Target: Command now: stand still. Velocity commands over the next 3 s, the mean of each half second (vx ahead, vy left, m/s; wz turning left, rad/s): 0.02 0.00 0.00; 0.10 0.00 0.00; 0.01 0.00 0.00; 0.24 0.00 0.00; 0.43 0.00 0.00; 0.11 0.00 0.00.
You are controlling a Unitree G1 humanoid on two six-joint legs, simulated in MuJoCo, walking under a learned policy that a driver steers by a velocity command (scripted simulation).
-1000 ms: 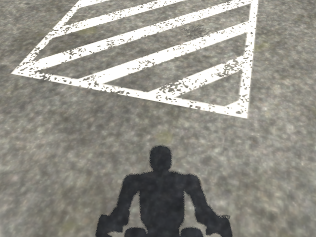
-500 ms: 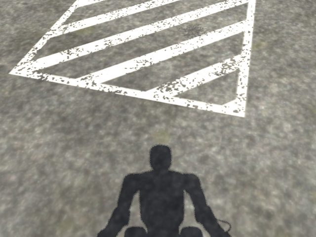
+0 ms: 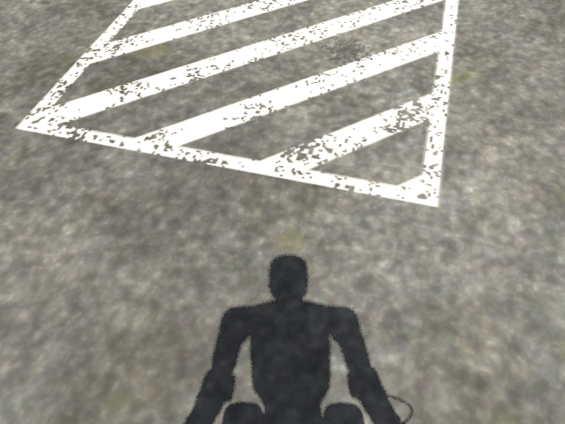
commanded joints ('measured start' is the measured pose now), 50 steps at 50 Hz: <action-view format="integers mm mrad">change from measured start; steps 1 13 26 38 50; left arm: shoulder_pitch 57 75 162 87 -1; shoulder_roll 96 87 208 87 132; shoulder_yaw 16 15 63 32 41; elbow -15 -5 -3 -41 -19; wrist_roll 0 -2 -25 -12 -19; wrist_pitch -5 -3 -13 6 33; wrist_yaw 3 5 16 22 25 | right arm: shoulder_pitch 50 77 27 128 144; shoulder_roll -94 -86 -51 -134 -82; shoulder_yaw -12 -9 -2 -16 -21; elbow -17 -19 -74 -80 -67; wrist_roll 0 1 12 -14 -5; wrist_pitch -5 -8 -51 -85 -46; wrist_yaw -3 -4 9 36 36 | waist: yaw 0 2 47 5 -11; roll -5 -4 -185 89 -65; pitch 14 20 125 -12 12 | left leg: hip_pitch -7 -12 -251 98 -11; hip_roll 6 5 -14 292 16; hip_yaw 10 15 114 -231 66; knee -57 -55 313 -143 -112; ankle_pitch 125 123 -209 439 244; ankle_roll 27 27 64 243 88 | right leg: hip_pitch -31 -32 -84 -287 46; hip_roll -54 -52 -320 -84 -99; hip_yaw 52 50 447 71 30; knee -102 -98 -325 496 25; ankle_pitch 102 104 -621 -292 318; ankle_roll -12 -13 -207 73 17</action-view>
